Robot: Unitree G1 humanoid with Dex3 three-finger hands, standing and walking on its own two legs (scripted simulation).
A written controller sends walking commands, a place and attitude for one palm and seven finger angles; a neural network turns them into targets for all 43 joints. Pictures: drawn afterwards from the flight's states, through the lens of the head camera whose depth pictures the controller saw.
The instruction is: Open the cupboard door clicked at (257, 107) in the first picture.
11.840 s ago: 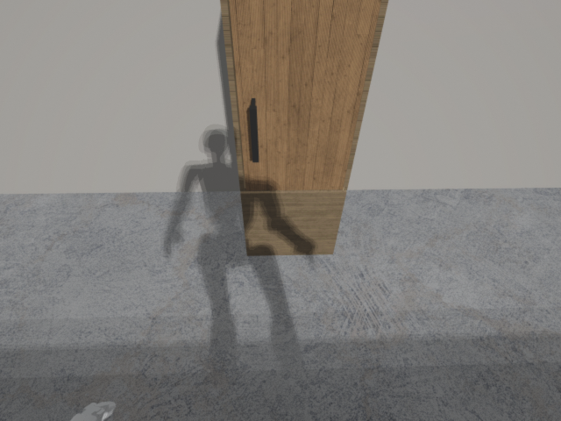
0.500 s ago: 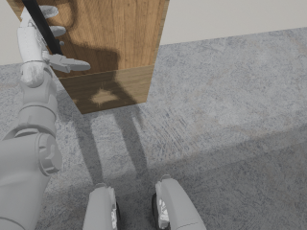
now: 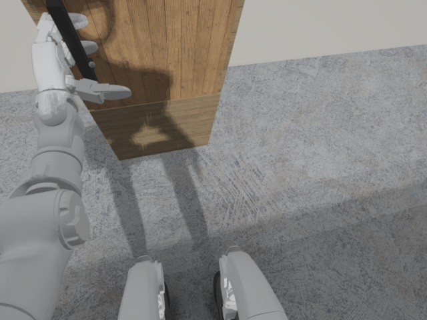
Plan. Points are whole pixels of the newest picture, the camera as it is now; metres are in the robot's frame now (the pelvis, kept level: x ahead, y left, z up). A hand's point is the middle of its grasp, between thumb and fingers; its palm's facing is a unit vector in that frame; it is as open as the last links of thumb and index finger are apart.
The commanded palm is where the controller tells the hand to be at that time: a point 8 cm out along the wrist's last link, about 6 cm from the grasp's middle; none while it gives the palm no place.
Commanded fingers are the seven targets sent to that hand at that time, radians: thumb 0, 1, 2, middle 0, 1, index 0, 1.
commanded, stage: close the thumb around the handle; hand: left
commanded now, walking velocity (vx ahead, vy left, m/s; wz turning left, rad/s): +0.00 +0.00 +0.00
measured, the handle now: (76, 40) +0.60 +0.18 +0.05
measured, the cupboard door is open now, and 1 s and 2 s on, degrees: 0 5 48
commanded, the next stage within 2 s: pull the door open along its arc in 0.56 s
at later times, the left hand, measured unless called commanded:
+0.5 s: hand (96, 63) +0.56 +0.15 +0.04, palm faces +0.15 -0.99 -0.01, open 5.6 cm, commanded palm +0.53 +0.19 +0.04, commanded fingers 0.00 0.90 0.90 -0.40 -1.35 -0.40 -1.35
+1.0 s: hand (102, 78) +0.53 +0.14 +0.04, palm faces +0.11 -0.99 -0.01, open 5.3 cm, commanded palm +0.47 +0.18 +0.04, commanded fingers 0.00 0.90 0.90 -0.40 -1.35 -0.40 -1.35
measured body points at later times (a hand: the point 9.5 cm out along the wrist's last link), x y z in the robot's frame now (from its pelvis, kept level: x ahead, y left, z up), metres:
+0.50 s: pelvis +0.00 -0.01 +0.00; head +0.19 +0.01 +0.40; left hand +0.55 +0.21 +0.04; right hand -0.01 -0.26 -0.12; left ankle +0.03 +0.11 -0.60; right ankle +0.03 -0.12 -0.60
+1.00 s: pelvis +0.01 +0.00 +0.01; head +0.18 +0.01 +0.43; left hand +0.52 +0.19 +0.04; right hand +0.02 -0.26 -0.11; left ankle +0.03 +0.11 -0.60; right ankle +0.03 -0.12 -0.60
